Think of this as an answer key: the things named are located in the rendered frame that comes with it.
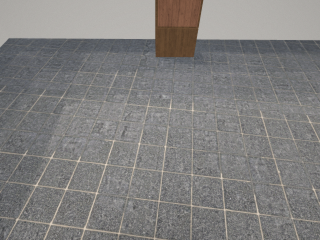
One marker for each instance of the cupboard door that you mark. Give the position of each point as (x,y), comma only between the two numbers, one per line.
(178,13)

